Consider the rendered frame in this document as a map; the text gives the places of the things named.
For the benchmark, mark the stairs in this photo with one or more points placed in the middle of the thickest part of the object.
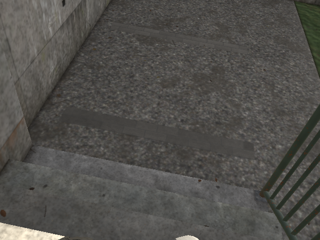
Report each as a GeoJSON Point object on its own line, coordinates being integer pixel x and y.
{"type": "Point", "coordinates": [53, 194]}

